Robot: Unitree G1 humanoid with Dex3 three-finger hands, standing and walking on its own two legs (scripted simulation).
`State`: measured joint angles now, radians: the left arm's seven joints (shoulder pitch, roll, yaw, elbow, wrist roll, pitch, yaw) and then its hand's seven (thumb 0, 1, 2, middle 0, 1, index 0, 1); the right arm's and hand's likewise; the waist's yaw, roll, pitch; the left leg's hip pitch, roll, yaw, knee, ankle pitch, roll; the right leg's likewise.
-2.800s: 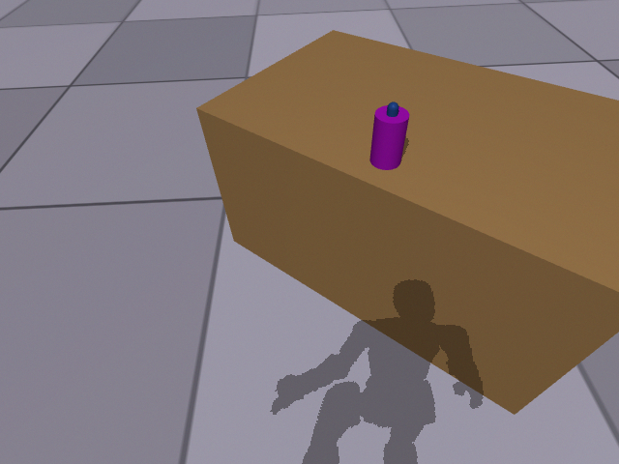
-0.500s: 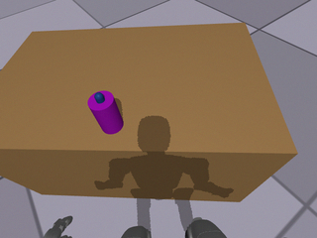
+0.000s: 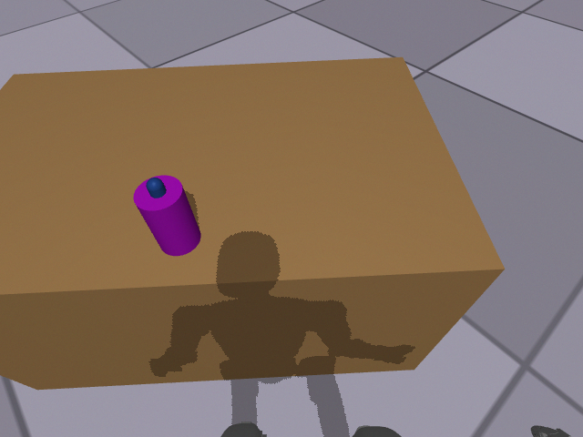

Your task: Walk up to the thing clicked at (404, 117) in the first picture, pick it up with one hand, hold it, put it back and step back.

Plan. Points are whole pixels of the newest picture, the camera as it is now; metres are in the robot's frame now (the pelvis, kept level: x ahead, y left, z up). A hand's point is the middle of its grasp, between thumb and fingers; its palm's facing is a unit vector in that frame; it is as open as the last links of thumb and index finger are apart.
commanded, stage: walk up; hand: left
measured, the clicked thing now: (167, 212) +0.48 +0.24 -0.01
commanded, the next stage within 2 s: stand in 1.48 s
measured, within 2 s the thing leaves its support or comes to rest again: neither
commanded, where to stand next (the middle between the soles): +0.07 +0.03 m, yaw +2 degrees
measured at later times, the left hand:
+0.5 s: hand out of the picture +0.11 +0.26 -0.12, palm faces -0.02 -0.94 -0.35, open 7.4 cm
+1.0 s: hand out of the picture +0.11 +0.26 -0.12, palm faces -0.03 -0.95 -0.33, open 7.4 cm
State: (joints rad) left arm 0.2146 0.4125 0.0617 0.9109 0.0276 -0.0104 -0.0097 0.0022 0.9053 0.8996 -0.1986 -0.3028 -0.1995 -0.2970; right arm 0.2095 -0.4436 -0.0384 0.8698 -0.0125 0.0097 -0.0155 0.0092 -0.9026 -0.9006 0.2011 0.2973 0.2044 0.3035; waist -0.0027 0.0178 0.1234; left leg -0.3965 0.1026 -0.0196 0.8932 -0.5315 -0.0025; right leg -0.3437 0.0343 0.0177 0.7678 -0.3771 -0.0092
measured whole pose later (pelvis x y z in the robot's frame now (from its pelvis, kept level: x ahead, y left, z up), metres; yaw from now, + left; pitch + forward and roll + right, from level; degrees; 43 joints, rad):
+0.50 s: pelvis +0.01 +0.01 +0.03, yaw +0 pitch -2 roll +0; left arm 0.09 0.35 0.01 1.09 0.00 -0.02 -0.01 0.00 0.90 0.90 -0.20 -0.30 -0.20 -0.30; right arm 0.15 -0.37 0.00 1.10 -0.01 -0.02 0.02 0.01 -0.90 -0.90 0.20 0.30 0.20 0.30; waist -0.01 0.01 0.05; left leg -0.20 0.04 0.01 0.48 -0.24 -0.03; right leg -0.20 -0.01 0.05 0.48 -0.24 0.02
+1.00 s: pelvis +0.02 +0.02 +0.04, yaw -1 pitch -2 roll +0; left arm 0.06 0.34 0.01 1.17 0.01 -0.01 -0.01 0.00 0.90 0.90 -0.20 -0.30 -0.20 -0.30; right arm 0.07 -0.35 -0.01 1.13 -0.01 -0.01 0.02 0.01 -0.91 -0.90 0.20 0.30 0.20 0.30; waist -0.01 0.00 0.05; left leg -0.12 0.03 0.03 0.35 -0.19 -0.02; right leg -0.12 -0.02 0.06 0.35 -0.18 0.03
